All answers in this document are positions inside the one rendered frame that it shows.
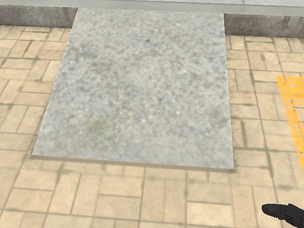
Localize right robot hand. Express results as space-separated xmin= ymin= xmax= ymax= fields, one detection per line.
xmin=261 ymin=203 xmax=304 ymax=228

